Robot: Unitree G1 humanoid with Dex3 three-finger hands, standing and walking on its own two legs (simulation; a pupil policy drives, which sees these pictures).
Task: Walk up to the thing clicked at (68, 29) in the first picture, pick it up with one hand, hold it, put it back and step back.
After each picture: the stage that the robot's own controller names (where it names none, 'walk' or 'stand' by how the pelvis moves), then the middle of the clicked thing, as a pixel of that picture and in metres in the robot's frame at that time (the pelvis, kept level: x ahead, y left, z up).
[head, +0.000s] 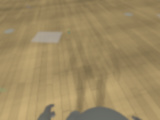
stand; (68, 31) +2.05 +0.69 -0.72
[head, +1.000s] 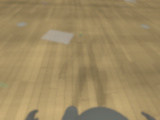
walk; (80, 34) +1.98 +0.31 -0.69
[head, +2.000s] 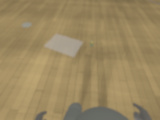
walk; (91, 43) +1.39 +0.02 -0.70
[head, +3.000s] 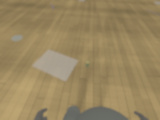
walk; (87, 64) +0.94 +0.02 -0.71
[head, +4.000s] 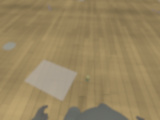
walk; (87, 78) +0.64 +0.00 -0.71
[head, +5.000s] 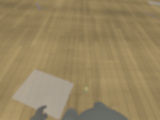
walk; (85, 89) +0.44 -0.03 -0.72
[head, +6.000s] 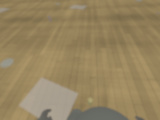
stand; (90, 101) +0.34 +0.01 -0.71
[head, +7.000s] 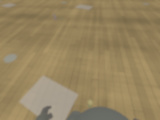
stand; (89, 103) +0.32 -0.01 -0.72
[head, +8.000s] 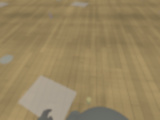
stand; (88, 100) +0.33 +0.01 -0.72
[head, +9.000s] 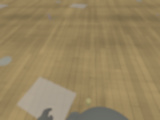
stand; (88, 101) +0.33 +0.01 -0.73
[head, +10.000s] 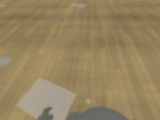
go down; (88, 102) +0.32 +0.02 -0.73
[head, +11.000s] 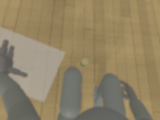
go down; (83, 62) +0.41 +0.06 -0.33
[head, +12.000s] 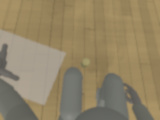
go down; (85, 63) +0.41 +0.07 -0.30
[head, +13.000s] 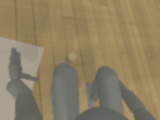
close in; (70, 57) +0.41 +0.10 -0.22
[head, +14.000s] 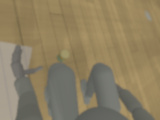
close; (62, 56) +0.42 +0.11 -0.21
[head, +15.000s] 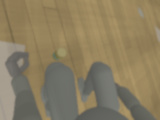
close; (59, 54) +0.42 +0.11 -0.21
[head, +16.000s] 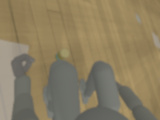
lift; (61, 55) +0.42 +0.10 -0.20
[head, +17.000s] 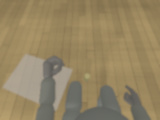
lift; (86, 77) +0.40 +0.04 -0.49
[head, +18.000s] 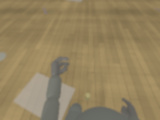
go down; (87, 96) +0.36 +0.01 -0.67
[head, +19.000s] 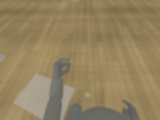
stand; (87, 95) +0.36 +0.02 -0.68
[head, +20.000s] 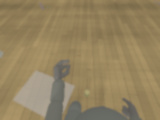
stand; (86, 93) +0.36 +0.02 -0.67
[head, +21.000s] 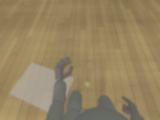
stand; (87, 85) +0.37 +0.02 -0.60
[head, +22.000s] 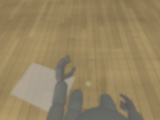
stand; (88, 84) +0.38 +0.03 -0.57
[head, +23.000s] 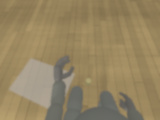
stand; (88, 81) +0.38 +0.02 -0.55
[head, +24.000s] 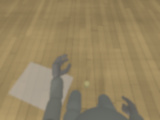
stand; (86, 84) +0.37 +0.02 -0.59
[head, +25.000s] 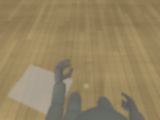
stand; (86, 86) +0.38 +0.03 -0.60
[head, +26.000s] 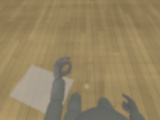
stand; (86, 87) +0.37 +0.03 -0.61
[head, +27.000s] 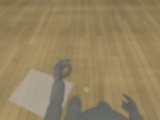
stand; (86, 90) +0.37 +0.02 -0.62
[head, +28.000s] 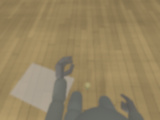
close; (87, 85) +0.37 +0.02 -0.59
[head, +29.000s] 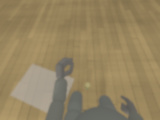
close; (87, 85) +0.37 +0.03 -0.59
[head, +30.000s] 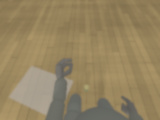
close; (86, 87) +0.36 +0.03 -0.61
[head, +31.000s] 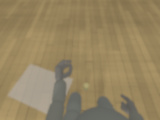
close; (86, 86) +0.36 +0.03 -0.60
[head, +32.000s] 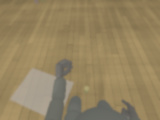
stand; (86, 89) +0.36 +0.02 -0.63
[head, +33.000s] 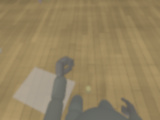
close; (88, 89) +0.36 +0.02 -0.62
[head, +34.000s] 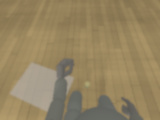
stand; (87, 84) +0.37 +0.03 -0.59
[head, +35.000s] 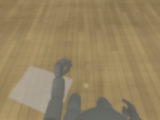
stand; (85, 86) +0.37 +0.02 -0.62
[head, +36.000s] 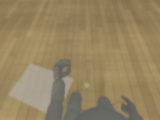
close; (86, 85) +0.36 +0.02 -0.60
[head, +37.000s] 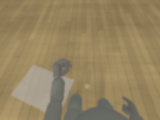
close; (86, 87) +0.37 +0.02 -0.62
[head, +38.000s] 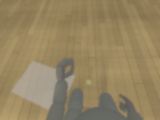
close; (88, 83) +0.38 +0.03 -0.57
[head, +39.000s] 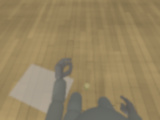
close; (86, 86) +0.37 +0.02 -0.60
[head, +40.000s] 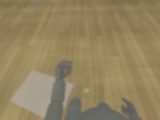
close; (86, 91) +0.36 +0.02 -0.64
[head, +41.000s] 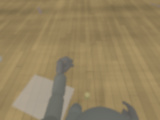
stand; (87, 95) +0.35 +0.02 -0.67
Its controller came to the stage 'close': yes
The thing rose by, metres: 0.00
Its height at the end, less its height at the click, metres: +0.00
